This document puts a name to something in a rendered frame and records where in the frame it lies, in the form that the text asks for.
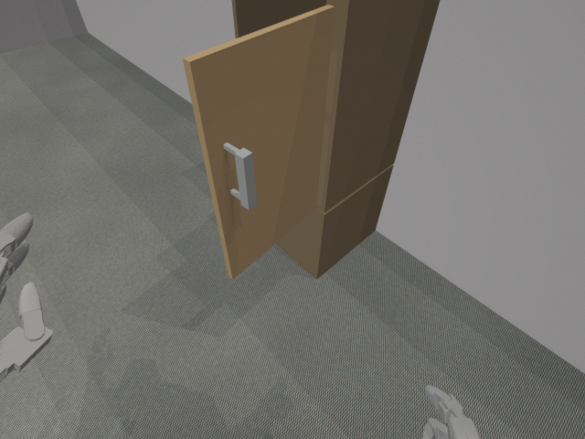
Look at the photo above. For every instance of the cupboard door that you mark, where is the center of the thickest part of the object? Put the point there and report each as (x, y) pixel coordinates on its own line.
(266, 92)

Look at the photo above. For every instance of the right robot hand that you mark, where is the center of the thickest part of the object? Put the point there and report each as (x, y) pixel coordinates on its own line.
(451, 411)

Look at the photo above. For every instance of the left robot hand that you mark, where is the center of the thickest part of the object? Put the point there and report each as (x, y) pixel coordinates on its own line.
(19, 347)

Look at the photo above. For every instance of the handle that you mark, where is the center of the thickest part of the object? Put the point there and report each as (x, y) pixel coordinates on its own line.
(246, 178)

